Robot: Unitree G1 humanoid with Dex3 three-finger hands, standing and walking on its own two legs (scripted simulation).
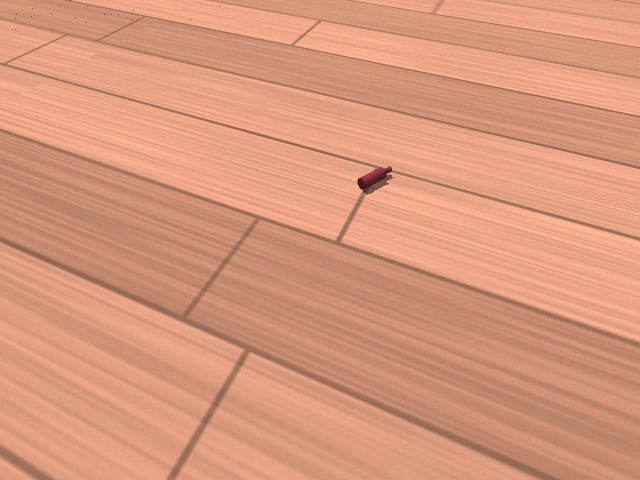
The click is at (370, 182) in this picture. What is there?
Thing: lying bottle
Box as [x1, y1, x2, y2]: [357, 166, 391, 189]
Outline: 391,168 389,166 384,169 378,168 357,180 358,185 363,189 384,178 385,174 390,171
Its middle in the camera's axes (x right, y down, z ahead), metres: +0.28 -0.31 +1.91
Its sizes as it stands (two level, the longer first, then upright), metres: 0.192 0.058 0.058
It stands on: the floor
